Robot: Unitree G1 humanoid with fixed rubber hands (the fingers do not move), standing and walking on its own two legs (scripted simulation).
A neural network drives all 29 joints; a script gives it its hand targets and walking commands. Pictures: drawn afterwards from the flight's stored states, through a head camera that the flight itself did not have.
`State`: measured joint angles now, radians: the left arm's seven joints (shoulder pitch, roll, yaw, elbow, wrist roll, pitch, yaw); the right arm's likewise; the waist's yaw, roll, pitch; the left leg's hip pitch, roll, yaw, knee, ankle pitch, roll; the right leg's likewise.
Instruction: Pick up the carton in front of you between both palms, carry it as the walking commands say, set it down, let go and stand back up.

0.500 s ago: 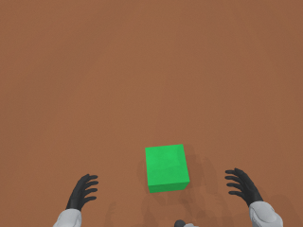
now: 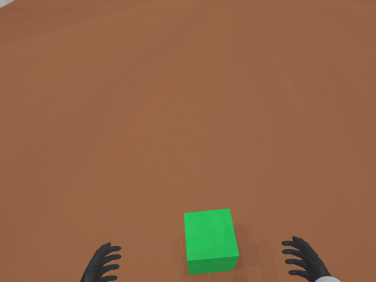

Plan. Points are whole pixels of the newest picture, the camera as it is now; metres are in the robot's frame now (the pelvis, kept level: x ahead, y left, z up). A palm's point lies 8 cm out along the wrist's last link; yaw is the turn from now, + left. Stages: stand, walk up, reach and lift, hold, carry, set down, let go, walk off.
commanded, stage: let go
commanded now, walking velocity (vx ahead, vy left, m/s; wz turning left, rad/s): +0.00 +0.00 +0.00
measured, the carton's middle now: (209, 242) +0.41 -0.05 -0.65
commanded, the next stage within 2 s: stand in 0.04 s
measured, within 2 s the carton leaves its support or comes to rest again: neither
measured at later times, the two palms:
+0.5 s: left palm out of the picture +0.12 +0.26 -0.13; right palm out of the picture +0.13 -0.26 -0.11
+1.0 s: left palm out of the picture +0.05 +0.26 -0.14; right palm out of the picture +0.05 -0.25 -0.13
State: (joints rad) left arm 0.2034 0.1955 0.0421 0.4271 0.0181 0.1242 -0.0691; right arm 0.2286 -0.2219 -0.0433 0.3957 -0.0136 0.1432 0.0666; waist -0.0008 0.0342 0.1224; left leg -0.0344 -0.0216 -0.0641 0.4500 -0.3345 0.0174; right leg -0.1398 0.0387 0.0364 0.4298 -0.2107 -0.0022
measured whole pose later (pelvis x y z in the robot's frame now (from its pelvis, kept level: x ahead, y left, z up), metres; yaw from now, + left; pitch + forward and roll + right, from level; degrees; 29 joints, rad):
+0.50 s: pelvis +0.05 +0.00 -0.01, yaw +0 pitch +4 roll -1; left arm 0.31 0.25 0.01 0.81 0.02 -0.05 0.02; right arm 0.36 -0.25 0.00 0.69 -0.01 -0.04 -0.03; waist 0.00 0.00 -0.10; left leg -0.18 -0.03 -0.07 0.56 -0.44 0.02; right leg -0.30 0.04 0.03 0.58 -0.35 0.00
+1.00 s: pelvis +0.04 +0.00 -0.01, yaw +1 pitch +1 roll -1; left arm 0.34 0.24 -0.01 0.98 0.02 0.00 0.03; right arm 0.41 -0.23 0.03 0.88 -0.01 -0.01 -0.05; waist 0.00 0.00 -0.04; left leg -0.12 -0.04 -0.07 0.52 -0.42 0.03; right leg -0.24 0.02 0.03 0.56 -0.33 0.00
